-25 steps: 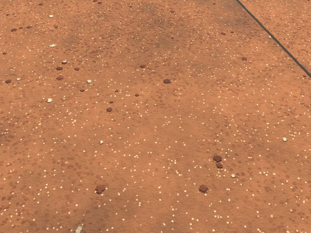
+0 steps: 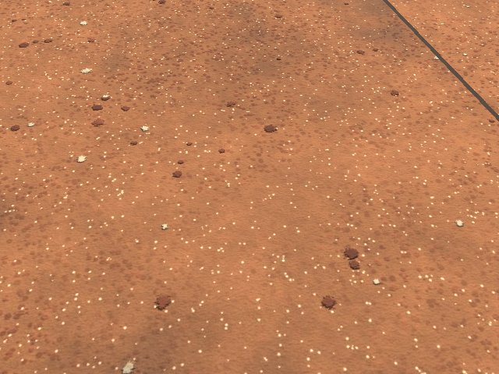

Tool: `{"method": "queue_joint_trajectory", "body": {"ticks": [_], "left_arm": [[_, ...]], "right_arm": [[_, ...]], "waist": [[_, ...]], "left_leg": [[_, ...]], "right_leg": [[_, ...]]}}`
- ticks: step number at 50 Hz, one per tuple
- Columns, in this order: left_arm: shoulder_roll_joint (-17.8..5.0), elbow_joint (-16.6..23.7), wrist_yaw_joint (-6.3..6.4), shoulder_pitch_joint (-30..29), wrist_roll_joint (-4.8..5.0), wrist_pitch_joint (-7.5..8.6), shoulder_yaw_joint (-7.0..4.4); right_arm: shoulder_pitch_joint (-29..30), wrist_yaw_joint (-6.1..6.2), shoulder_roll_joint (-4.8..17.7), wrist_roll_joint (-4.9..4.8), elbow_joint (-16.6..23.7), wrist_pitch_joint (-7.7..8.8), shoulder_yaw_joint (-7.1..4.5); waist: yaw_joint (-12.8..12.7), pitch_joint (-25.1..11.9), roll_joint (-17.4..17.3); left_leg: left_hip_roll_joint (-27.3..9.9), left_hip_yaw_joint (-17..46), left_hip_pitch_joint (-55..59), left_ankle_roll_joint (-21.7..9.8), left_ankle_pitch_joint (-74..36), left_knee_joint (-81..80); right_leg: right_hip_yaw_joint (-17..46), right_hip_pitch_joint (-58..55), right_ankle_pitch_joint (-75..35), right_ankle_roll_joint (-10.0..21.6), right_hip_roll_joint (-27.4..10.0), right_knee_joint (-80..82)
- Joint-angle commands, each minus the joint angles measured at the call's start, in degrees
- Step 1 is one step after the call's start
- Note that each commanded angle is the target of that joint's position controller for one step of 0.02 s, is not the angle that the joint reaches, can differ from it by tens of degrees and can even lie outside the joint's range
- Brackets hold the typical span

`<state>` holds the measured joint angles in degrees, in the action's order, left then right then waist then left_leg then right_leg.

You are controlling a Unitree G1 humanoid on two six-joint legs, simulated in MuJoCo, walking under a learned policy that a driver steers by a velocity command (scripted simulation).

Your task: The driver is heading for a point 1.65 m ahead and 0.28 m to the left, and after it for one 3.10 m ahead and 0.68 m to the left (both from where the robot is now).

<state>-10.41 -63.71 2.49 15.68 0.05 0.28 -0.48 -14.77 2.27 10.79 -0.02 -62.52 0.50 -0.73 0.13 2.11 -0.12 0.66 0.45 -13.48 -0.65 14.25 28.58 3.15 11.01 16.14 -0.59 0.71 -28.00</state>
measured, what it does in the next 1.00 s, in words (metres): walks ahead: left foot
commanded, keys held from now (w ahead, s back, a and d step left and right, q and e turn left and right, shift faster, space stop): no key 0.14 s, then w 0.16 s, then no key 0.40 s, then w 0.30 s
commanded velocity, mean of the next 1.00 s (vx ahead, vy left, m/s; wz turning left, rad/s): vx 0.14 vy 0.00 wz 0.00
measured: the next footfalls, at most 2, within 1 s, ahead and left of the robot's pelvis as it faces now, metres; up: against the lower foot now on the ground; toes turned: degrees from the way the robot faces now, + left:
left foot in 0.66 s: +0.15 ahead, +0.10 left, +0.00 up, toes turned -1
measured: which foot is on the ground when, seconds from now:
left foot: down 0.00-0.40, up 0.42-0.64, down 0.66-1.00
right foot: down 0.00-0.88, up 0.90-1.00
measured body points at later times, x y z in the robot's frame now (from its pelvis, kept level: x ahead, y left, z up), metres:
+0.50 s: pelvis +0.05 -0.03 +0.00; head +0.06 -0.05 +0.45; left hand +0.04 +0.21 -0.15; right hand +0.06 -0.28 -0.16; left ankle +0.01 +0.10 -0.70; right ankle +0.01 -0.12 -0.74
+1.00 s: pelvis +0.15 -0.04 -0.01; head +0.16 -0.04 +0.44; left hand +0.21 +0.21 -0.15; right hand +0.12 -0.28 -0.16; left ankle +0.11 +0.10 -0.74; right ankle +0.10 -0.14 -0.66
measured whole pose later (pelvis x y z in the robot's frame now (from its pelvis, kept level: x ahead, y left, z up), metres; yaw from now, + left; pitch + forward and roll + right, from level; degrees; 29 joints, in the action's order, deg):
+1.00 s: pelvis +0.15 -0.04 -0.01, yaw -1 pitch +1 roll +1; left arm -11.7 -57.5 -0.4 15.6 2.2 5.3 -2.3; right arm -20.9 0.2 11.2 -1.0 -62.5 6.5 -2.6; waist 2.2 0.1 0.1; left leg -0.7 -0.3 -12.0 0.6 22.1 33.1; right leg -0.5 26.9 29.4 4.3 -0.5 -66.8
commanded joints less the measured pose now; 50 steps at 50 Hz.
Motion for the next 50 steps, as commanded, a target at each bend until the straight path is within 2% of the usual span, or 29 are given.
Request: {"method": "queue_joint_trajectory", "body": {"ticks": [1,7,8,10,12,14,15,16,18,19,20,21,22,23,25,28,31,33,34,35,37,39,41,43,44,45,46,48,50], "left_arm": [[-5.1,0.8,0.19,3.8,0.01,0.26,-0.78],[-4.8,0.8,0.26,4.5,0.04,0.29,-0.81],[-3.9,0.1,0.27,5.7,0.02,0.24,-0.62],[-4.8,0.4,0.51,5.7,0.56,0.2,-1.03],[-4.4,2.0,0.37,4.1,0.72,1.24,-1.02],[-2.1,3.5,-0.41,2.5,1.03,3.13,-0.6],[-2.2,4.0,-0.86,1.7,1.13,3.83,-0.67],[-2.5,4.1,-1.1,1.5,1.1,4.19,-0.84],[-0.4,2.6,-1.11,6.5,0.92,4.36,-0.5],[-1.5,1.3,-0.96,8.6,0.37,4.09,-0.92],[-5.4,0.2,-0.84,12.3,-0.12,3.58,-2.05],[-10.8,0.1,-0.79,15.6,0.47,3.04,-3.18],[-9.3,0.4,-1.23,16.1,-0.7,3.51,-2.28],[-5.9,1.5,-1.18,12.7,-1.13,4.12,-1.36],[-6.9,3.4,-1.23,8.3,-0.57,4.37,-1.48],[-5.4,3.7,-0.78,6.3,-0.41,3.31,-0.79],[-7.3,3.1,-0.39,6.5,0.13,2.12,-1.2],[-8.5,2.3,-0.79,7.7,1.01,2.19,-1.93],[-8.6,2.4,-1.09,8.3,0.28,2.58,-2.22],[-5.2,1.8,-1.26,11.6,-0.26,2.61,-1.87],[-4.8,1.4,-1.13,9.5,0.6,2.23,-2.11],[-4.9,2.3,-0.85,8.7,1.47,2.01,-2.36],[-4.6,3.3,-0.77,9.4,1.88,3.28,-2.21],[-4.0,5.0,-1.06,7.6,1.83,5.06,-2.07],[-2.8,6.7,-1.56,4.1,1.35,5.87,-1.84],[-3.3,8.9,-2.13,-1.4,1.31,6.7,-1.83],[-4.9,11.4,-2.65,-6.7,1.82,7.1,-2.1],[-5.5,13.0,-3.23,-8.8,2.53,6.93,-2.31],[-5.7,12.4,-3.06,-5.9,2.25,6.12,-2.84]], "right_arm": [[-3.2,0.16,5.3,-0.02,1.1,0.3,-0.86],[-3.6,0.17,5.0,-0.05,1.2,0.31,-0.88],[-4.7,0.21,4.4,0.02,0.6,0.25,-0.72],[-5.1,0.51,6.4,-0.7,0.6,0.03,-1.5],[-6.5,0.41,7.8,-1.21,1.1,0.81,-2.05],[-10.4,-0.03,10.3,-1.55,0.5,2.08,-3.12],[-10.6,-0.13,11.1,-1.46,0.8,2.45,-3.51],[-7.8,-0.17,10.6,-0.9,1.9,2.61,-3.33],[-0.4,-0.41,9.9,-1.18,4.5,2.13,-2.96],[0.7,-0.44,9.0,-1.62,4.9,1.74,-2.77],[-0.1,-0.34,6.7,-1.41,4.8,1.71,-2.27],[-1.7,0.11,3.5,-0.44,5.5,2.02,-1.41],[-1.7,0.32,2.8,-0.63,5.9,2.11,-1.05],[-1.8,0.23,4.5,-1.08,5.5,1.94,-1.49],[-2.8,-0.05,4.8,-0.67,4.2,1.73,-1.75],[0.6,-0.36,3.4,-1.11,4.5,1.76,-1.44],[0.5,-0.21,3.4,-1.58,3.9,0.83,-1.31],[-0.7,0.17,5.5,-0.46,3.4,0.0,-1.63],[-1.5,0.58,7.6,-0.09,3.6,-0.49,-2.02],[0.9,0.54,9.7,-0.79,3.7,-0.71,-2.51],[0.7,0.17,6.7,-1.66,3.0,-0.81,-2.65],[0.6,-0.4,6.5,-1.71,2.7,0.34,-3.03],[0.8,-1.03,6.2,-2.44,3.1,2.78,-2.98],[-2.7,-1.76,7.7,-2.72,2.6,5.28,-3.43],[-8.9,-2.1,10.4,-2.45,1.1,6.23,-4.38],[-17.4,-2.36,12.5,-1.25,-0.7,6.68,-5.07],[-17.4,-2.23,11.7,-0.35,-0.8,7.17,-4.53],[-10.9,-2.05,8.6,-0.67,1.0,7.29,-3.24],[-2.5,-1.74,7.4,-0.94,3.5,5.92,-2.42]], "waist": [[0.0,1.1,0.0],[0.0,1.3,0.0],[0.0,-0.2,-0.2],[0.1,2.4,-1.4],[1.0,6.2,-3.8],[2.2,5.6,-9.3],[2.1,5.7,-9.9],[0.9,6.4,-8.2],[-3.5,6.2,-7.6],[-4.1,6.0,-5.7],[-4.1,2.7,0.8],[-3.3,-0.4,13.0],[-3.7,-0.3,16.1],[-2.0,2.0,10.4],[-0.1,0.1,5.7],[0.3,-1.2,5.8],[0.9,-2.6,6.2],[1.6,-2.6,3.9],[0.9,-3.4,0.9],[-1.9,-3.2,-4.6],[0.0,-2.3,-1.2],[0.2,1.4,0.9],[-0.1,6.2,-0.7],[1.2,6.0,-4.3],[3.7,3.2,-8.7],[8.4,-1.0,-13.4],[8.8,-1.3,-12.8],[4.9,-0.1,-6.7],[0.4,3.1,-4.6]], "left_leg": [[-1.8,1.6,1.1,-1.2,-5.2,-5.1],[-1.7,1.7,1.0,-1.3,-5.2,-5.1],[-1.3,1.3,1.6,-1.4,1.0,-5.7],[-0.9,2.2,-1.1,-3.2,20.7,-6.0],[-5.5,9.1,-2.8,-6.5,31.8,-9.4],[-14.2,22.1,1.2,-11.4,35.5,-15.7],[-18.1,27.9,-0.8,-13.6,35.0,-18.5],[-18.5,27.8,-3.5,-13.7,29.4,-18.7],[-13.2,16.8,-8.8,-9.5,16.5,-14.1],[-8.8,10.9,-10.6,-6.7,7.4,-8.9],[-4.0,4.2,-12.1,-3.2,1.1,1.3],[2.4,-3.5,-17.3,0.7,7.9,13.1],[0.4,-0.5,-18.2,1.7,18.4,18.5],[-1.8,1.7,-19.3,2.2,19.5,25.4],[-3.6,2.1,-19.7,2.1,16.2,27.9],[-3.5,-0.2,-12.3,2.1,8.8,15.1],[-1.2,-2.9,-2.8,1.8,-1.1,3.2],[-2.4,-0.6,5.9,0.1,-16.9,-4.1],[-5.2,1.9,9.9,-0.9,-27.7,-2.9],[-5.6,1.9,11.4,-3.3,-31.0,1.4],[-2.9,0.1,9.9,-4.3,-12.5,3.9],[-1.7,0.8,3.4,-5.1,6.2,4.8],[-3.6,4.9,-2.1,-6.9,13.1,3.9],[-7.3,11.8,1.1,-10.3,7.4,2.4],[-12.3,21.9,10.8,-14.8,3.3,-2.4],[-20.6,36.3,20.7,-20.9,-0.2,-10.2],[-25.5,42.6,23.7,-22.0,-3.5,-12.6],[-23.4,33.6,19.8,-16.8,-3.4,-11.3],[-18.4,20.7,5.6,-10.6,0.8,-16.1]], "right_leg": [[0.2,3.2,-6.6,1.3,-0.8,4.9],[0.1,3.3,-6.6,1.2,-0.8,4.8],[-0.6,2.7,-1.4,1.3,-0.2,4.9],[-2.4,6.3,15.0,2.7,1.8,2.0],[-2.0,12.6,20.4,4.1,1.1,-1.6],[-4.8,16.7,12.0,3.9,1.2,-11.0],[-4.2,15.8,9.0,4.3,-0.1,-15.4],[-3.4,14.3,8.4,4.9,-1.0,-16.6],[-4.6,3.9,7.5,6.1,-0.9,-3.1],[-4.3,-2.1,1.3,5.3,0.3,3.8],[1.5,-7.9,-5.7,4.9,-3.6,5.6],[13.7,-11.4,-13.4,8.7,-12.1,9.6],[23.8,-8.4,-19.6,14.8,-20.2,12.1],[22.1,-7.6,-25.8,16.1,-20.3,10.7],[14.3,-8.9,-37.0,13.6,-17.3,8.3],[4.4,-7.3,-47.8,9.2,-11.4,5.9],[2.3,-5.1,-49.1,9.0,-9.7,4.6],[2.3,-2.0,-38.0,6.7,-8.0,5.5],[1.2,0.1,-27.5,5.3,-5.9,5.7],[-0.8,2.1,-19.6,3.5,-2.6,7.5],[-3.7,3.3,-5.6,4.0,0.4,4.6],[-1.4,6.2,10.5,6.6,-0.8,2.5],[2.0,9.2,17.4,8.7,-2.8,0.7],[-0.2,14.3,9.9,8.2,-1.2,-8.0],[-4.7,22.0,1.0,5.9,1.9,-18.4],[-5.4,31.2,6.9,4.0,3.7,-34.4],[0.0,39.6,20.0,4.4,0.9,-45.4],[2.2,42.4,16.3,5.8,-5.1,-47.4],[0.7,30.8,10.8,4.8,-8.4,-32.2]]}}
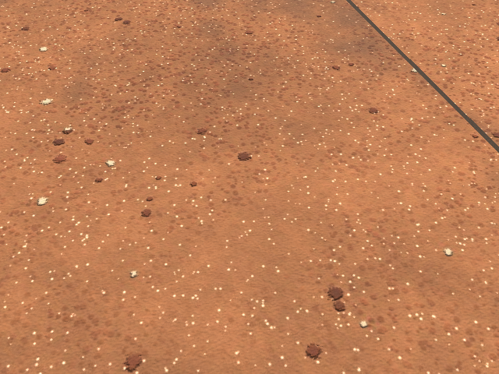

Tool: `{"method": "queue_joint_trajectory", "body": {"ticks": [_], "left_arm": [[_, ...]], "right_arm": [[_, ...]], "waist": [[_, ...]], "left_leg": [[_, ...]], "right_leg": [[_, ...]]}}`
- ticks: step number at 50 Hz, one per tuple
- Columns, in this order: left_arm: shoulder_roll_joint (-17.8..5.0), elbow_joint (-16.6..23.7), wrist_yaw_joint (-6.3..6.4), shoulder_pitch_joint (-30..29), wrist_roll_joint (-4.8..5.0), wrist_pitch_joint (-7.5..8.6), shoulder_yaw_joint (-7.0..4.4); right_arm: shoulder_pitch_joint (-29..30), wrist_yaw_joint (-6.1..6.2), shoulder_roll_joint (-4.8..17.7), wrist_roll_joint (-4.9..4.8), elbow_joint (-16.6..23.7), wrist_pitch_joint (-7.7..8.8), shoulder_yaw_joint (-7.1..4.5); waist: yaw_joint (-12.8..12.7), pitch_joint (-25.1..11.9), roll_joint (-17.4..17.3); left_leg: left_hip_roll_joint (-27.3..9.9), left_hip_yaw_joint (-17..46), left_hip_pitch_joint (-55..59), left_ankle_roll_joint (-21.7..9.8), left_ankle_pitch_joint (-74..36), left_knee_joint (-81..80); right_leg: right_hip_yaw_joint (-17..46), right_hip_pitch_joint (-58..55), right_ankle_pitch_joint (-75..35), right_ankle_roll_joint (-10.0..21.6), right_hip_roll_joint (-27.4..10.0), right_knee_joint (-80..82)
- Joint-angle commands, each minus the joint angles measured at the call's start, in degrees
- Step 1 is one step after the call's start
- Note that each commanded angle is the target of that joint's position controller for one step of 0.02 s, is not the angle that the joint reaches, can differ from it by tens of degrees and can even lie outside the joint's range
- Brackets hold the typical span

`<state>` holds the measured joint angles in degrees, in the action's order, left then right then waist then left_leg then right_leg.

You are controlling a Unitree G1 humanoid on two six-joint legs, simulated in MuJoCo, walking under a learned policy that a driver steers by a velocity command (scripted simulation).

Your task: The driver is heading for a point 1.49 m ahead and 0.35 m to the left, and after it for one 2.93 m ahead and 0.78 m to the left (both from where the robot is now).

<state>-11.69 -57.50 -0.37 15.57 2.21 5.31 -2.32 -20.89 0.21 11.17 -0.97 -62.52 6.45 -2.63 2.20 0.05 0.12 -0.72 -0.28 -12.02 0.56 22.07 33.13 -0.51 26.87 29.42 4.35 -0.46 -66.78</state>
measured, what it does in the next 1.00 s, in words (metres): walks ahead: right foot, then left foot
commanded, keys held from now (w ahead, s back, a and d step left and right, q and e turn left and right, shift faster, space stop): w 1.00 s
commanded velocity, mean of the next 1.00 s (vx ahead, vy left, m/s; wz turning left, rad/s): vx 0.47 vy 0.00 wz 0.00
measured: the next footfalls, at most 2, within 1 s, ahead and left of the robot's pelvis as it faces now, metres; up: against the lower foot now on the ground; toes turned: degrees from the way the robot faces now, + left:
right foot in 0.16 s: +0.17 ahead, -0.16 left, +0.00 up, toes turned -2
left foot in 0.74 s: +0.53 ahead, +0.07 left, +0.00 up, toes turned +3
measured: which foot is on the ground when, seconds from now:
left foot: down 0.00-0.16, up 0.18-0.72, down 0.74-1.00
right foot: up 0.00-0.14, down 0.16-0.76, up 0.78-1.00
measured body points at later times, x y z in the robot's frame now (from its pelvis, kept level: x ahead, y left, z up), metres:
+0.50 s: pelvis +0.20 -0.08 +0.02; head +0.20 -0.10 +0.47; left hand +0.13 +0.15 -0.12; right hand +0.37 -0.33 -0.10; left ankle +0.37 +0.10 -0.65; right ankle +0.13 -0.16 -0.73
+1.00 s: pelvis +0.49 -0.01 +0.02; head +0.51 -0.01 +0.47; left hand +0.62 +0.25 -0.10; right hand +0.51 -0.28 -0.12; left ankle +0.49 +0.07 -0.73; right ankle +0.58 -0.19 -0.65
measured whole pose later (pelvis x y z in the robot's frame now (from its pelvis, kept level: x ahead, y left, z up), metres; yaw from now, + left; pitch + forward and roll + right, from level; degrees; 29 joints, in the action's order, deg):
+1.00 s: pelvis +0.49 -0.01 +0.02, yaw +1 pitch +1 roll +1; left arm -14.8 -52.0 1.3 9.3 0.9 4.7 -4.5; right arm -17.5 -1.3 12.9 0.3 -57.9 5.8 -3.2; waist 2.3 0.8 2.3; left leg 4.1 -4.3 -8.3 -4.3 8.6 15.8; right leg 2.3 38.2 9.6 1.4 -8.6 -58.3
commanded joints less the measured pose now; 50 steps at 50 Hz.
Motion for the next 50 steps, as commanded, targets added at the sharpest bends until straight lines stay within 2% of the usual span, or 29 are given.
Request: {"method": "queue_joint_trajectory", "body": {"ticks": [1,2,4,6,7,8,9,10,11,12,13,15,17,20,25,32,34,35,36,37,38,39,40,41,42,43,45,48,50], "left_arm": [[-2.9,5.6,-0.16,-4.8,-0.37,0.67,-0.64],[-2.0,5.0,-0.21,-3.9,-0.85,0.36,-0.52],[-3.1,3.5,-0.17,-0.6,-0.63,-0.35,-1.28],[-5.0,1.8,0.32,3.9,-0.68,-1.2,-2.55],[-6.4,0.5,0.62,8.4,-0.64,-1.36,-3.54],[-9.7,-0.8,0.84,14.7,-0.98,-1.04,-4.85],[-15.7,-0.9,0.47,19.3,-1.51,-0.46,-5.28],[-13.3,-0.5,-0.55,16.3,-2.18,0.65,-3.91],[-10.8,1.2,-1.1,9.2,-1.81,1.41,-2.92],[-8.4,2.4,-1.56,3.8,-1.98,1.76,-2.07],[-7.9,3.1,-1.84,0.5,-2.45,1.79,-1.75],[-5.8,2.3,-1.49,1.0,-2.64,1.55,-1.16],[-5.7,0.8,-0.64,5.2,-2.53,1.64,-1.04],[-7.3,0.2,0.53,8.8,-2.48,1.4,-1.4],[-7.4,-0.1,1.4,11.4,-2.09,0.83,-1.47],[-8.1,-2.0,1.67,15.7,-1.53,-0.74,-2.21],[-9.5,-1.5,1.7,14.2,-1.59,-1.06,-2.67],[-10.4,-1.3,1.69,13.3,-1.67,-1.28,-2.96],[-10.3,-0.9,1.59,11.9,-1.83,-1.62,-2.82],[-9.4,0.4,1.4,10.6,-2.28,-1.57,-2.24],[-1.4,1.4,0.54,17.3,-2.27,-0.41,0.05],[-2.9,0.3,0.16,15.8,-0.93,1.47,-0.12],[-7.4,2.7,0.15,9.4,0.62,2.37,-1.44],[-8.6,3.9,0.59,4.9,0.82,2.68,-1.61],[-8.5,4.2,1.2,2.7,-0.01,2.33,-2.16],[-7.5,4.0,1.58,4.0,-0.66,1.43,-2.57],[-4.5,3.6,1.76,6.2,-0.78,-0.11,-2.4],[-5.3,6.1,1.88,0.4,-1.43,-0.78,-2.74],[-5.4,7.7,1.6,-4.5,-1.83,-0.59,-2.73]], "right_arm": [[5.7,0.6,8.9,-0.02,4.3,-0.88,-0.98],[6.1,0.84,11.0,-0.13,4.6,-1.35,-1.64],[4.0,1.06,12.9,-0.86,4.0,-1.52,-2.44],[2.8,1.17,11.4,-1.26,3.8,-1.39,-2.16],[3.1,1.2,9.7,-0.82,3.8,-1.31,-1.65],[3.6,1.1,6.0,-0.06,4.3,-1.28,-0.67],[0.3,1.36,0.2,0.57,6.4,-0.51,0.58],[-0.1,1.09,1.9,-1.29,7.4,0.34,-0.02],[3.2,0.68,4.8,-2.41,8.9,0.81,-0.47],[6.0,0.69,6.5,-1.71,9.5,0.75,-0.78],[5.5,1.05,6.7,-0.69,9.0,0.47,-1.22],[3.5,1.02,7.0,-0.42,8.1,-0.59,-1.9],[5.8,0.88,6.7,-0.35,8.4,-1.21,-2.13],[13.1,0.6,5.7,0.32,10.8,-1.5,-2.12],[22.7,-0.55,5.0,-0.11,13.6,-1.23,-1.5],[31.7,-2.97,4.8,-0.78,17.7,-0.03,-0.33],[28.8,-3.29,6.6,-0.76,17.6,0.3,-0.99],[24.5,-3.11,8.4,-0.65,16.7,0.36,-1.85],[14.9,-2.72,11.0,-0.68,13.9,0.28,-3.27],[3.5,-2.13,14.1,-0.19,11.2,0.06,-4.44],[-4.9,-1.87,19.7,1.14,9.3,-0.23,-5.72],[-4.9,-1.86,15.2,1.03,8.7,-0.49,-4.18],[1.2,-1.94,12.2,0.36,9.4,-0.39,-3.2],[7.0,-1.96,9.7,0.28,10.8,-0.26,-2.41],[10.6,-2.28,7.6,0.72,11.2,-0.02,-1.75],[12.0,-2.51,6.4,1.33,11.0,0.35,-1.36],[10.9,-2.54,6.3,1.39,9.8,0.45,-1.31],[7.9,-1.31,9.2,1.33,8.4,0.54,-1.81],[5.7,-0.52,9.8,1.16,7.9,0.19,-1.87]], "waist": [[-2.5,6.1,-6.0],[-3.1,5.5,-7.0],[-5.0,3.9,-6.4],[-7.1,3.0,-5.6],[-9.6,1.6,-4.7],[-12.6,0.5,4.0],[-10.3,-4.0,22.2],[-7.7,-3.9,19.0],[-5.7,2.2,12.7],[-4.7,4.1,7.2],[-2.9,3.5,5.1],[-1.3,2.5,7.4],[-1.9,2.9,4.9],[-3.2,3.4,2.1],[-5.3,5.3,3.3],[-6.9,8.4,4.0],[-4.4,5.6,5.7],[-2.0,2.1,7.4],[2.9,-3.6,7.8],[7.5,-11.3,6.3],[4.9,-22.2,-8.8],[5.4,-26.0,-10.6],[4.4,-15.4,-9.2],[2.5,-9.2,-4.6],[0.4,-4.7,-1.2],[-2.0,-3.2,-2.7],[-3.7,-1.7,-4.3],[-3.5,1.5,-3.6],[-2.4,2.3,-3.0]], "left_leg": [[-13.5,15.0,-3.5,-10.1,-6.3,-22.4],[-10.4,9.9,-8.9,-8.8,-5.8,-22.6],[-9.2,6.2,-12.9,-8.4,-2.3,-20.8],[-9.2,5.8,-14.2,-7.5,-1.7,-16.3],[-8.1,4.5,-14.6,-6.3,-5.9,-9.5],[-4.3,-1.0,-18.0,-3.2,-9.8,9.5],[2.5,-2.3,-29.0,-1.0,8.2,32.6],[2.1,5.8,-34.2,-2.8,8.7,44.3],[-1.8,6.0,-38.7,-5.0,3.0,47.1],[-4.4,5.3,-36.8,-6.1,-3.5,44.7],[-6.2,5.1,-33.3,-6.4,-8.0,40.7],[-7.8,4.4,-27.1,-5.9,-11.9,33.8],[-7.3,3.0,-28.2,-4.8,-14.9,29.2],[-7.1,2.9,-34.0,-3.1,-20.0,20.3],[-5.2,0.9,-32.5,-1.7,-28.3,6.7],[-3.1,-1.3,-31.3,-4.0,-24.0,-3.2],[-0.8,-3.0,-24.0,-5.6,-20.1,-4.6],[1.5,-4.6,-16.8,-6.7,-18.6,-4.2],[3.4,-5.8,-4.2,-8.4,-19.3,-4.8],[-3.2,1.5,15.4,-11.5,-19.9,-1.9],[-20.0,30.5,39.5,-21.6,-9.9,-5.1],[-22.7,44.8,39.9,-22.1,-6.1,-15.1],[-20.2,35.0,31.6,-18.3,-6.6,-16.0],[-18.1,25.9,21.0,-16.2,-11.6,-17.4],[-15.6,19.5,11.5,-14.8,-16.5,-19.5],[-13.4,15.0,5.5,-13.7,-18.4,-21.3],[-11.6,11.2,0.1,-14.1,-19.0,-24.2],[-11.5,8.4,-1.0,-15.0,-22.8,-26.6],[-11.0,6.8,1.1,-14.2,-24.4,-26.9]], "right_leg": [[1.3,6.1,-5.6,-1.3,-5.8,14.2],[-1.0,-3.0,-9.3,-2.1,-3.8,20.0],[-4.4,-13.9,-17.6,-3.5,-0.5,26.3],[-6.0,-20.9,-18.5,-3.4,1.2,28.7],[-6.2,-25.2,-16.9,-2.5,1.8,29.7],[3.2,-29.3,-11.2,0.4,-4.5,35.8],[34.5,-34.8,2.0,8.6,-19.1,50.8],[52.0,-31.9,15.4,11.9,-23.1,60.7],[45.9,-26.8,17.2,10.2,-23.0,59.9],[35.6,-21.9,8.5,8.1,-19.9,58.0],[27.5,-18.8,-0.1,6.4,-16.7,57.5],[17.8,-16.5,-9.4,4.8,-12.6,58.8],[13.8,-18.6,-17.3,5.5,-11.7,59.8],[12.1,-23.2,-23.3,6.4,-12.9,60.8],[6.9,-24.4,-25.8,6.1,-11.9,62.7],[3.7,-33.9,-34.7,5.7,-14.4,58.1],[2.8,-35.4,-49.5,4.6,-14.6,53.1],[2.3,-35.6,-61.6,3.9,-14.3,47.9],[0.3,-33.2,-69.1,2.5,-12.0,37.2],[-0.4,-20.6,-58.9,0.7,-9.9,22.1],[-0.5,3.9,-24.1,-3.6,0.7,-2.9],[9.0,10.6,1.7,-2.7,3.5,-12.2],[8.5,16.1,-0.7,-1.6,-0.5,-14.7],[6.3,15.0,-6.3,-1.1,-3.9,-12.3],[5.0,12.2,-10.1,-1.2,-6.0,-8.3],[5.3,7.9,-12.5,-1.0,-7.9,-4.9],[4.7,4.5,-13.8,-1.3,-8.8,-1.3],[3.9,9.8,-19.9,-3.1,-9.7,6.4],[3.5,12.7,-26.6,-3.8,-9.5,14.1]]}}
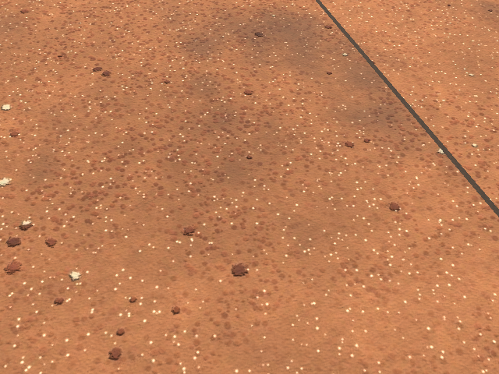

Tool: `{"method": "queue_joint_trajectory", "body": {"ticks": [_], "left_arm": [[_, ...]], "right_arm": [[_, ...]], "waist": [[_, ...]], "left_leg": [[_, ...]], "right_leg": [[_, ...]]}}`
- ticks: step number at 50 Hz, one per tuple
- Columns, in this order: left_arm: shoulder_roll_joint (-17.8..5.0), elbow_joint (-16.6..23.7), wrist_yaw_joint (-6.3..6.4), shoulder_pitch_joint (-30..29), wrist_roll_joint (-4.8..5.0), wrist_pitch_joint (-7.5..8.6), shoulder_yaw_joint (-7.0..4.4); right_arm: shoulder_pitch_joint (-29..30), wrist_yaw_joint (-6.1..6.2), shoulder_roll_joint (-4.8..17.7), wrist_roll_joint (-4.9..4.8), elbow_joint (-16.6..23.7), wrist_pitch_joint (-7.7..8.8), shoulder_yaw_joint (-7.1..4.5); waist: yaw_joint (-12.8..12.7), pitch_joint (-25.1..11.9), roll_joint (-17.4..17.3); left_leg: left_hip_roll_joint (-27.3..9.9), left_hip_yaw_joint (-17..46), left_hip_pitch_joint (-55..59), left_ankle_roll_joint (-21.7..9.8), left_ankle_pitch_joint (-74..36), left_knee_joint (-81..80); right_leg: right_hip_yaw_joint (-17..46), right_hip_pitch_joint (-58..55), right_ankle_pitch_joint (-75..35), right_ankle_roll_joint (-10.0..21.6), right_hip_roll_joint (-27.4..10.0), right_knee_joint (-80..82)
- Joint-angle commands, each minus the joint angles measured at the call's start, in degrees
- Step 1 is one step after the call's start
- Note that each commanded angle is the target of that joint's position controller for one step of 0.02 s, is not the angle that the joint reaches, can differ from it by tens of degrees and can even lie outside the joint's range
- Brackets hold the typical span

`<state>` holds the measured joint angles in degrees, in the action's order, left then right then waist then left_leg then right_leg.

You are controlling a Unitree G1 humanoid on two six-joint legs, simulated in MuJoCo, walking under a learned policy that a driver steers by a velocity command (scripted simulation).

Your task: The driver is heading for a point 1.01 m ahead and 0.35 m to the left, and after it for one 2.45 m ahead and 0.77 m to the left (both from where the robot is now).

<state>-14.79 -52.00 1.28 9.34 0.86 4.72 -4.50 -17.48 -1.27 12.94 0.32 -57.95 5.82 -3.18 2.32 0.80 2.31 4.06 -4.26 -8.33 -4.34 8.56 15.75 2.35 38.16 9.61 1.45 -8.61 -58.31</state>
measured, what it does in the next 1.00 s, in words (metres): walks ahead, turning left: right foot, then left foot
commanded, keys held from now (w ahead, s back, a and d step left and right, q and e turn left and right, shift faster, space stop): w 0.24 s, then w+q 0.76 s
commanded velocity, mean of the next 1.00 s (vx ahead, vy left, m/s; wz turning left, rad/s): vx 0.50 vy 0.00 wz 0.32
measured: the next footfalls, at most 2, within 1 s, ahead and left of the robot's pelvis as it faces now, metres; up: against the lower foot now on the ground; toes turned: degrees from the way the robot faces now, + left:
right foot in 0.28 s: +0.35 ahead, -0.16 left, +0.00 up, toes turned -3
left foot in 0.84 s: +0.61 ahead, +0.11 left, +0.00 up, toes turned +20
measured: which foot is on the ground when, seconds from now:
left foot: down 0.00-0.30, up 0.32-0.82, down 0.84-1.00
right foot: up 0.00-0.26, down 0.28-0.86, up 0.88-1.00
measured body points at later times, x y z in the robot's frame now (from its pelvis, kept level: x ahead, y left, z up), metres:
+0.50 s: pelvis +0.29 -0.07 +0.00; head +0.31 -0.08 +0.45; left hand +0.33 +0.20 -0.13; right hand +0.39 -0.34 -0.14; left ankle +0.30 +0.10 -0.66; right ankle +0.31 -0.16 -0.75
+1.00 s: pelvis +0.56 +0.03 -0.01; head +0.59 +0.05 +0.44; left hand +0.58 +0.34 -0.13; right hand +0.75 -0.19 -0.13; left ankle +0.58 +0.10 -0.75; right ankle +0.55 -0.15 -0.65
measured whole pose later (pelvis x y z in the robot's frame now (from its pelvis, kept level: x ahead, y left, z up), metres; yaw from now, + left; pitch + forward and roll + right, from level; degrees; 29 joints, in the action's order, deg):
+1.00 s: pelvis +0.56 +0.03 -0.01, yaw +23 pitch +1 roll +0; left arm -15.5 -48.9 0.6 8.6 0.8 7.2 -4.1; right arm -13.0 -1.9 15.2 -0.8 -47.3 3.4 -5.3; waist 0.6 3.4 0.6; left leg 6.1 -0.8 -18.3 -6.6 9.9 27.1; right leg 2.4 26.5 21.0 0.0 -4.9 -69.0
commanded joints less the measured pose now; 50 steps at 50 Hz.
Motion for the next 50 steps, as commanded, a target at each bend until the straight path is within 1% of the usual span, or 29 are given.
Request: {"method": "queue_joint_trajectory", "body": {"ticks": [1,4,9,11,12,13,14,15,16,17,18,19,21,23,26,31,36,37,39,40,41,42,43,44,45,46,47,48,50], "left_arm": [[-1.9,2.8,-0.32,-0.3,-0.48,0.16,-0.4],[-1.0,4.4,-1.12,-7.0,-0.13,0.51,0.29],[-1.9,7.5,-2.85,-14.4,0.42,1.04,0.82],[-3.3,7.9,-3.39,-13.2,0.51,1.38,0.48],[-4.6,7.3,-3.45,-10.3,0.49,1.52,-0.08],[-6.4,5.5,-3.26,-3.7,0.27,1.65,-1.17],[-9.8,2.5,-2.74,7.2,-0.16,1.73,-2.68],[-16.0,1.1,-2.21,16.0,-1.53,1.61,-4.14],[-13.2,0.4,-2.4,17.6,-1.05,1.37,-3.19],[-9.1,1.0,-2.31,13.5,-0.68,1.5,-1.9],[-6.8,2.1,-2.11,8.5,-0.68,1.58,-1.12],[-4.8,2.4,-2.29,4.3,-0.9,1.8,-0.47],[-2.7,1.9,-2.51,1.0,-1.63,2.28,0.06],[-3.5,0.8,-2.26,1.7,-1.79,2.64,-0.28],[-5.1,-0.1,-1.2,3.1,-2.1,2.71,-0.82],[-6.6,-0.6,0.14,5.3,-1.68,2.14,-1.1],[-8.0,-2.1,0.5,10.5,-0.66,0.36,-1.78],[-8.5,-2.0,0.52,10.4,-0.4,-0.07,-1.96],[-10.2,-1.2,0.74,8.7,0.01,-0.74,-2.43],[-11.1,-0.8,0.9,7.9,0.2,-1.15,-2.65],[-11.8,-0.4,0.94,6.7,0.36,-1.56,-2.72],[-11.7,0.2,0.95,5.9,0.43,-1.54,-2.49],[-5.9,1.9,0.63,7.2,-2.01,-0.74,-0.83],[-1.7,5.1,-0.33,10.4,-0.83,1.78,0.77],[-6.9,6.4,-1.08,2.0,1.67,3.91,-0.28],[-7.2,7.4,-1.32,-0.6,2.43,4.76,-0.34],[-6.9,6.2,-0.8,-0.3,1.21,4.79,-0.43],[-7.8,5.8,-0.43,0.3,-0.2,4.2,-1.09],[-7.4,6.3,-0.48,1.5,-0.84,2.56,-1.48]], "right_arm": [[1.5,1.2,8.2,-0.24,3.2,0.63,-1.28],[-1.6,1.52,9.0,-0.81,2.5,0.38,-1.37],[-6.3,1.8,9.8,-1.38,0.3,-0.79,-1.84],[-5.8,2.02,10.7,-1.45,0.2,-1.4,-2.25],[-4.6,2.07,11.2,-1.43,0.5,-1.66,-2.42],[-3.5,1.98,10.7,-1.49,0.8,-1.95,-2.22],[-3.1,1.86,8.9,-1.09,1.7,-2.02,-1.41],[-8.2,1.49,3.2,-0.5,3.1,-1.3,0.31],[-9.7,1.19,2.0,-1.69,2.2,0.01,0.92],[-4.7,1.18,8.4,-3.39,3.0,0.72,-0.89],[-0.5,1.37,9.2,-3.73,4.3,0.86,-1.13],[1.5,1.78,8.3,-3.18,4.4,0.44,-1.34],[-0.5,2.02,6.2,-2.54,3.7,-1.44,-1.9],[-1.4,1.97,3.9,-2.62,3.7,-2.78,-1.85],[2.9,1.97,4.3,-2.13,5.7,-3.46,-2.34],[11.3,0.3,3.3,-1.39,9.0,-2.94,-1.85],[19.4,-1.56,2.5,-1.55,13.7,-2.99,-1.02],[19.9,-1.95,2.7,-1.65,14.6,-3.02,-1.07],[18.0,-2.42,4.5,-1.83,15.6,-3.16,-1.83],[14.6,-2.43,6.0,-2.0,15.4,-3.29,-2.61],[7.7,-2.26,8.5,-2.25,14.1,-3.33,-3.93],[-1.6,-1.38,12.3,-2.26,11.7,-3.46,-6.0],[-5.9,-0.13,17.7,-2.15,10.4,-3.88,-7.08],[-4.6,-0.6,19.7,-1.4,12.6,-2.89,-6.78],[-5.8,-0.92,14.7,-0.98,12.4,-2.41,-5.37],[-3.2,-0.81,12.1,-1.18,12.4,-1.81,-4.71],[1.6,-0.82,10.2,-1.44,13.6,-1.41,-4.09],[4.9,-0.61,8.4,-1.33,14.6,-1.3,-3.51],[5.9,0.02,8.2,-0.99,15.4,-1.18,-3.18]], "waist": [[-1.9,1.7,-5.2],[0.2,2.8,-5.2],[2.0,4.7,-5.2],[0.4,3.6,-6.1],[-1.6,1.6,-7.0],[-5.3,-2.2,-6.8],[-9.8,-9.5,-5.2],[-9.4,-19.7,6.3],[-9.3,-25.9,13.5],[-9.4,-17.6,8.2],[-7.9,-11.1,5.3],[-6.0,-6.5,1.7],[-2.6,-2.8,3.4],[-1.5,-1.1,2.7],[-1.6,1.2,1.1],[-3.7,3.4,0.2],[-6.3,6.0,-0.7],[-5.9,5.8,-0.2],[-3.5,3.0,2.0],[-1.1,0.4,3.3],[2.9,-3.4,3.5],[7.6,-8.3,1.5],[5.6,-11.9,-11.4],[0.8,-21.2,-17.2],[4.7,-18.4,-8.2],[3.6,-11.2,-6.7],[0.5,-7.1,-1.2],[-1.6,-5.2,-1.3],[-3.7,-4.3,-2.6]], "left_leg": [[-15.1,9.6,-2.1,-8.6,-11.2,-9.6],[-14.1,7.2,-0.4,-7.2,-10.0,-9.8],[-18.2,8.2,9.8,-6.8,-10.5,-5.7],[-19.6,8.5,12.7,-5.7,-16.0,-2.5],[-19.3,7.9,13.1,-5.0,-24.1,1.0],[-17.2,6.7,11.4,-3.9,-32.6,8.9],[-13.8,4.9,3.5,-2.2,-30.1,22.1],[-5.9,1.7,-18.3,1.6,-7.1,45.3],[-0.7,8.9,-29.1,2.3,24.3,57.4],[-4.3,12.5,-34.4,1.2,22.6,62.1],[-7.5,10.7,-35.0,0.6,17.3,61.0],[-9.8,9.9,-32.5,0.8,12.9,57.2],[-12.3,10.4,-26.3,0.7,7.9,52.5],[-12.5,10.2,-26.0,1.0,5.3,51.0],[-12.2,11.6,-31.6,1.8,-2.3,45.0],[-11.0,6.9,-31.7,2.2,-13.5,29.9],[-9.9,2.7,-35.7,0.5,-8.7,22.6],[-9.3,1.6,-34.9,-0.2,-6.1,21.9],[-5.9,-2.0,-28.1,-2.1,-0.5,21.5],[-3.6,-3.6,-22.6,-3.3,2.5,21.9],[-1.2,-4.4,-13.4,-4.9,2.6,20.0],[-0.1,-1.7,2.3,-7.3,-1.1,15.5],[-12.5,17.8,17.2,-10.8,-4.9,15.7],[-23.7,52.1,32.0,-23.0,7.3,4.6],[-22.7,48.9,31.1,-19.2,7.1,0.1],[-20.8,39.6,24.4,-16.7,3.1,0.4],[-18.0,32.5,15.0,-14.6,-2.7,0.5],[-15.9,27.7,7.8,-13.5,-8.0,-0.1],[-14.0,24.5,1.2,-13.2,-12.6,-2.1]], "right_leg": [[0.2,1.2,-10.1,-0.9,-0.8,9.8],[-2.1,-1.2,-16.4,-0.8,1.6,20.2],[-1.9,1.0,-12.0,0.6,3.1,27.5],[-2.4,-2.0,-7.5,2.1,4.1,29.1],[-3.6,-7.1,-5.6,3.0,5.7,29.6],[-5.1,-17.1,-5.9,4.4,7.6,31.0],[-2.4,-34.0,-7.7,6.7,5.1,29.0],[19.3,-58.2,-4.6,14.0,-10.6,29.4],[38.7,-64.0,2.2,18.2,-17.0,39.0],[31.7,-57.4,5.2,14.7,-14.8,40.1],[22.6,-48.7,3.1,12.0,-12.8,41.3],[16.2,-40.0,0.2,10.5,-10.4,43.9],[7.9,-30.9,-1.8,8.5,-7.1,48.0],[2.8,-28.1,-5.8,8.9,-6.5,50.3],[-2.5,-29.3,-10.2,8.8,-6.3,51.6],[-10.3,-32.2,-12.2,7.1,-5.4,52.8],[-13.6,-43.3,-18.7,6.8,-8.6,48.6],[-14.4,-44.7,-22.9,6.5,-9.0,46.8],[-16.0,-45.7,-41.6,5.4,-9.1,40.4],[-16.6,-45.7,-50.9,4.8,-8.9,34.5],[-17.2,-43.8,-54.9,3.8,-7.8,24.8],[-17.9,-35.8,-47.0,1.4,-5.3,10.9],[-16.8,-18.0,-2.9,-1.1,-0.1,-8.1],[-3.7,1.3,26.1,-3.1,11.5,-23.9],[3.2,8.0,22.4,-1.5,8.5,-25.2],[2.6,10.2,16.9,0.0,6.0,-21.4],[2.5,6.4,12.6,-0.1,3.2,-16.4],[2.5,1.9,10.4,-0.7,1.7,-11.8],[2.3,-3.0,8.2,-2.1,0.7,-7.2]]}}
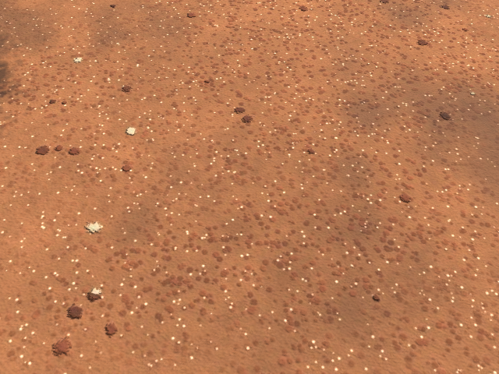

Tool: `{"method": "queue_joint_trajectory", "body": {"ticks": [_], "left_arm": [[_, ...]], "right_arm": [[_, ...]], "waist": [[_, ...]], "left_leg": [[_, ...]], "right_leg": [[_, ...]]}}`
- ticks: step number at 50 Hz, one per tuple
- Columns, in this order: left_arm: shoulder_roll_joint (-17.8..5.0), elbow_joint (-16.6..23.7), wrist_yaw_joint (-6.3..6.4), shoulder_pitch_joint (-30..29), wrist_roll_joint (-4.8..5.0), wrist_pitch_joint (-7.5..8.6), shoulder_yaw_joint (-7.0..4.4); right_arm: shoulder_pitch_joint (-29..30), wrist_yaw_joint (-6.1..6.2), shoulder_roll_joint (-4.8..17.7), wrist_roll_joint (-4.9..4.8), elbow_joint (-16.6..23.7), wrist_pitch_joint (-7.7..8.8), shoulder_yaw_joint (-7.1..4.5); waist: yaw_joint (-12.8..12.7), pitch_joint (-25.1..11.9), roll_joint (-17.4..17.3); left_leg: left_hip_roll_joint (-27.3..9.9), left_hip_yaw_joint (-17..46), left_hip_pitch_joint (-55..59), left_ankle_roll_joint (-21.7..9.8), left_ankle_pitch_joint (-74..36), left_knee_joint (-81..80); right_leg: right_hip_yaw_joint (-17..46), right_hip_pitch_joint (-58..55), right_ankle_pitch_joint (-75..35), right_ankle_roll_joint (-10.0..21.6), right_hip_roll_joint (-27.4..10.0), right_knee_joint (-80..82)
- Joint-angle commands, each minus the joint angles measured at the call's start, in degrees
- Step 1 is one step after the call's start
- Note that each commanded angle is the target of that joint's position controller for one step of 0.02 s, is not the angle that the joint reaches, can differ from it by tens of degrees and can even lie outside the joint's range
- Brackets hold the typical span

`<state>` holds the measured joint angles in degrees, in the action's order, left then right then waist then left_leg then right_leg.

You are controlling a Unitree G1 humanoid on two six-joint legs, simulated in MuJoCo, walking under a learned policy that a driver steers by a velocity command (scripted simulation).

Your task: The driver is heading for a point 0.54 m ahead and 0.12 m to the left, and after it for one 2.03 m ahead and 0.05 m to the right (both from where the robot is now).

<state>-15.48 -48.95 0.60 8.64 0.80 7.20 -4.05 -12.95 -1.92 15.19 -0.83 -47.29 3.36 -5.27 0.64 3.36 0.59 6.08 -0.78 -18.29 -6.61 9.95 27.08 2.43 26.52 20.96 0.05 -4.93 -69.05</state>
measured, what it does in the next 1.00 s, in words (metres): walks ahead, turning left: right foot, then left foot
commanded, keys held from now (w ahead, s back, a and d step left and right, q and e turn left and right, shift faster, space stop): w+q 0.66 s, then w+e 0.34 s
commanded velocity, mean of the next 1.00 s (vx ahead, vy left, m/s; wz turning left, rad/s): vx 0.50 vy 0.00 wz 0.40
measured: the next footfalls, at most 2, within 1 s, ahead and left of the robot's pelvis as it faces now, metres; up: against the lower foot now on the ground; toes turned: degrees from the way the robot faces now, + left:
right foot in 0.34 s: +0.40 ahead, -0.13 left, +0.00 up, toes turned +15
left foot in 0.86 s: +0.55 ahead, +0.24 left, +0.00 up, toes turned +27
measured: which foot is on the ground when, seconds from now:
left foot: down 0.00-0.36, up 0.38-0.84, down 0.86-1.00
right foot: up 0.00-0.32, down 0.34-0.86, up 0.88-1.00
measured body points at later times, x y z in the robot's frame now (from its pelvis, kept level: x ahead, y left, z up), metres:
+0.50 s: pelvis +0.29 -0.04 +0.00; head +0.31 -0.04 +0.45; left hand +0.34 +0.25 -0.10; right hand +0.46 -0.29 -0.11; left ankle +0.19 +0.07 -0.64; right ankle +0.36 -0.13 -0.73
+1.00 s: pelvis +0.51 +0.11 +0.00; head +0.54 +0.14 +0.45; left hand +0.46 +0.39 -0.14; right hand +0.75 -0.08 -0.09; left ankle +0.51 +0.22 -0.73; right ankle +0.49 -0.07 -0.64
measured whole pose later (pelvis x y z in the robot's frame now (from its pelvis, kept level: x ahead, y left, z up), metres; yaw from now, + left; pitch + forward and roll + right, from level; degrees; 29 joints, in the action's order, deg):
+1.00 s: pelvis +0.51 +0.11 +0.00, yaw +22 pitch +2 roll +0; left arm -17.7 -50.7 -0.8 16.6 2.1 3.9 -3.4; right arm -10.5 -1.2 14.3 0.4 -39.9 4.1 -3.2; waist -1.0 2.1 2.2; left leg -0.8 -5.5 -19.1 -2.1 11.2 28.3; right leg 1.4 25.2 22.3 0.1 -4.7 -67.5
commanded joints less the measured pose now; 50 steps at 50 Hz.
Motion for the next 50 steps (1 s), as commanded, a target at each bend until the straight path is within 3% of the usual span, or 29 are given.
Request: {"method": "queue_joint_trajectory", "body": {"ticks": [1,3,5,8,11,14,15,16,17,18,19,20,21,22,23,26,29,33,35,38,40,41,42,43,44,45,46,48,50], "left_arm": [[-5.9,3.6,0.26,1.7,-1.11,-0.5,-1.78],[-4.8,5.2,0.5,-2.1,-1.63,-1.11,-1.43],[-4.0,6.8,0.4,-6.8,-1.61,-1.1,-1.03],[-2.9,8.6,-0.42,-12.3,-0.98,-0.61,-0.34],[-4.2,10.4,-1.26,-15.5,-0.37,0.02,-0.42],[-6.4,10.9,-1.99,-14.2,-0.19,1.0,-0.99],[-7.1,10.4,-2.0,-11.6,-0.17,1.32,-1.3],[-8.4,9.0,-1.76,-6.2,-0.49,1.64,-2.02],[-10.8,7.9,-1.42,2.1,-1.57,1.9,-2.85],[-15.5,6.9,-0.93,11.0,-2.59,1.5,-4.05],[-14.2,5.4,-1.5,12.4,-1.36,0.79,-3.82],[-8.5,6.9,-1.36,9.1,-0.59,0.31,-2.37],[-6.2,7.5,-1.08,6.0,-0.72,-0.4,-1.62],[-5.4,7.4,-1.08,3.2,-1.15,-0.82,-1.15],[-4.4,7.1,-1.04,1.8,-1.49,-0.85,-0.75],[-5.4,5.9,-1.15,1.6,-1.22,-0.13,-1.16],[-7.6,4.9,-0.96,2.6,-1.22,0.14,-1.95],[-9.0,4.2,-0.58,3.6,-0.98,-0.71,-2.24],[-9.4,2.7,-0.8,7.3,-0.39,-1.14,-2.14],[-11.3,0.7,-1.3,10.2,1.11,-2.29,-2.3],[-12.7,-0.1,-1.27,10.2,1.64,-3.06,-2.44],[-13.3,-0.4,-1.16,9.5,1.8,-3.33,-2.39],[-12.4,-0.8,-1.03,9.3,1.83,-3.47,-1.86],[-9.4,0.1,-0.98,9.3,0.69,-3.07,-0.57],[-1.9,2.0,-1.47,14.9,-0.42,-2.09,1.75],[-6.7,1.1,-1.51,12.3,1.2,-1.08,0.64],[-9.5,2.8,-1.59,8.2,2.66,-0.94,-0.44],[-8.4,3.2,-1.22,5.3,1.17,-1.57,-0.54],[-6.7,2.1,-1.12,8.4,1.23,-3.57,-0.74]], "right_arm": [[0.6,1.06,6.8,0.0,4.7,1.37,-1.25],[-1.6,1.93,8.8,-0.1,4.5,1.38,-1.72],[-3.4,2.54,9.1,-0.28,4.4,1.02,-1.78],[-5.6,2.8,8.9,-0.46,4.2,0.48,-1.68],[-7.9,2.85,8.8,-0.72,3.4,0.13,-1.63],[-8.1,3.37,8.8,-0.62,3.7,-0.46,-1.69],[-7.4,3.48,8.9,-0.51,4.0,-0.65,-1.73],[-6.2,3.42,8.0,-0.43,4.8,-0.71,-1.38],[-4.8,3.08,5.6,0.07,6.1,-0.49,-0.39],[-10.5,3.09,2.0,-0.13,7.4,-0.09,0.64],[-14.7,2.98,3.5,-1.51,8.0,0.31,1.04],[-11.1,2.97,9.1,-1.94,7.1,0.04,-0.25],[-5.8,2.93,10.3,-1.27,8.1,-0.38,-0.62],[-3.2,2.84,9.5,-0.59,8.9,-0.59,-0.7],[-2.7,2.64,8.5,-0.33,9.2,-0.87,-0.92],[-3.5,2.2,5.0,-0.95,10.0,-1.9,-0.34],[-0.7,2.09,4.5,-0.56,11.7,-2.09,-0.09],[5.0,0.73,3.6,-0.61,13.0,-1.36,0.5],[9.4,0.23,1.8,-0.32,14.3,-0.9,1.37],[13.5,-0.44,2.5,-0.36,16.2,-0.36,1.55],[12.7,-0.68,4.4,-0.17,16.4,0.14,0.93],[8.5,-0.59,6.1,0.02,15.3,0.37,0.07],[-0.4,-0.2,8.7,0.22,12.4,0.47,-1.4],[-10.3,0.73,12.7,0.9,10.2,0.25,-2.89],[-13.1,1.48,18.6,1.82,9.9,0.07,-3.72],[-13.7,1.46,14.1,1.9,10.5,0.3,-2.51],[-10.9,1.33,11.3,1.58,9.8,0.56,-1.47],[-4.3,1.02,7.1,1.04,9.1,1.1,-0.31],[-0.3,0.87,4.9,1.38,8.8,2.18,0.05]], "waist": [[-2.2,-6.3,-1.0],[-1.3,-4.8,-1.5],[0.3,-3.8,-2.8],[2.8,-3.0,-5.1],[4.0,-2.8,-6.0],[2.7,-3.2,-7.4],[1.2,-3.8,-8.5],[-1.8,-6.3,-8.6],[-5.8,-13.3,-6.4],[-5.7,-23.1,5.7],[-4.0,-26.1,19.1],[-5.1,-17.2,10.6],[-5.4,-10.7,5.4],[-3.9,-6.1,3.1],[-2.5,-3.9,3.9],[-1.0,-2.9,5.4],[-1.2,-2.9,3.5],[-3.2,-1.7,2.8],[-5.2,-0.4,1.7],[-5.1,1.9,2.5],[-3.1,0.9,4.1],[0.0,-2.0,5.0],[4.9,-7.5,4.4],[9.0,-15.3,2.1],[5.3,-23.7,-13.3],[7.8,-27.9,-10.8],[7.3,-18.5,-9.4],[3.3,-9.7,-6.8],[-0.3,-7.2,-7.8]], "left_leg": [[-15.5,19.4,9.2,-10.9,-16.3,-13.9],[-14.3,16.9,7.1,-10.4,-18.7,-14.6],[-12.3,15.0,6.2,-8.7,-17.4,-14.2],[-10.6,14.4,5.0,-6.2,-11.5,-13.2],[-12.3,18.2,8.1,-5.5,-8.5,-10.4],[-14.4,23.3,12.9,-4.7,-8.7,-5.4],[-14.4,24.3,13.4,-4.2,-11.0,-3.3],[-12.2,23.5,12.4,-2.9,-15.4,1.3],[-9.1,20.5,7.0,-0.9,-14.3,13.3],[-1.7,13.2,-9.9,3.3,3.2,33.3],[-1.6,11.5,-23.3,4.5,24.9,45.0],[-5.5,12.3,-27.8,5.0,20.9,49.9],[-7.7,9.7,-27.6,5.2,15.9,49.8],[-9.4,8.7,-25.5,5.3,12.6,47.1],[-11.2,8.7,-23.4,5.1,10.5,44.2],[-13.1,6.9,-20.7,5.5,7.5,40.2],[-13.9,7.1,-23.8,6.4,1.2,34.1],[-13.0,3.9,-21.9,6.2,-10.1,21.1],[-11.7,2.1,-19.0,5.6,-10.6,14.9],[-10.4,0.0,-18.8,4.3,-5.2,8.8],[-8.7,-1.1,-14.8,3.0,-0.5,5.2],[-6.9,-2.2,-7.5,2.1,-0.7,2.5],[-5.1,-3.4,6.2,0.6,-4.8,0.0],[-12.2,3.9,24.6,-2.1,-8.1,3.4],[-29.5,30.8,43.1,-10.6,-2.5,0.1],[-31.4,39.3,41.2,-11.7,-1.0,-5.8],[-29.1,29.4,35.3,-9.2,-3.4,-6.5],[-24.4,17.3,21.5,-6.4,-6.6,-9.8],[-22.6,11.2,12.9,-5.5,-6.6,-14.8]], "right_leg": [[1.5,8.3,-4.0,-1.6,-2.9,6.2],[0.4,9.7,-9.2,-3.1,-1.9,13.0],[0.1,9.6,-16.7,-3.7,-0.2,22.1],[-0.5,5.8,-25.5,-3.2,2.8,34.2],[0.4,4.3,-26.2,-2.4,4.2,39.2],[1.5,2.1,-20.1,-0.7,4.7,42.3],[1.0,-1.0,-17.9,0.3,5.0,43.0],[0.0,-8.8,-18.7,1.8,5.4,45.2],[4.6,-23.0,-19.1,5.1,-0.5,42.9],[23.8,-45.0,-14.2,12.3,-13.9,43.2],[44.0,-50.8,-0.8,17.1,-21.2,49.7],[38.2,-43.9,7.4,14.4,-18.9,51.5],[28.5,-35.4,4.7,11.7,-16.2,52.3],[21.9,-27.3,-1.4,10.7,-13.5,54.0],[17.1,-22.4,-5.7,10.0,-11.4,55.6],[8.2,-17.4,-12.7,10.6,-9.9,59.6],[2.8,-19.6,-19.4,11.7,-10.8,60.9],[-6.0,-21.7,-23.9,9.6,-8.8,60.7],[-6.8,-21.7,-23.2,9.8,-8.9,61.0],[-4.6,-26.3,-25.7,10.5,-11.1,59.5],[-3.5,-29.0,-34.7,9.8,-12.2,55.5],[-4.3,-28.9,-43.5,8.7,-11.4,50.1],[-6.5,-25.5,-48.6,7.0,-8.8,40.2],[-7.7,-13.7,-36.5,4.3,-6.0,25.4],[-6.8,8.8,4.8,0.2,3.6,3.7],[3.3,13.2,13.4,0.2,4.2,-5.1],[3.4,18.1,10.1,0.6,1.6,-7.1],[1.8,16.0,1.8,0.5,-2.4,-1.8],[2.5,9.4,-3.2,0.1,-4.0,0.4]]}}
Velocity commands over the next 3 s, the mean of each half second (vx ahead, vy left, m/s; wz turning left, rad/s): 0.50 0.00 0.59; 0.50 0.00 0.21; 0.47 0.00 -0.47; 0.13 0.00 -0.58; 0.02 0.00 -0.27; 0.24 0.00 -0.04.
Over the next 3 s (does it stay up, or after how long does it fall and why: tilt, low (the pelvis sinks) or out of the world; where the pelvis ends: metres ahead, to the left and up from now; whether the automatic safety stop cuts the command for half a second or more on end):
stays up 1.01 0.11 -0.01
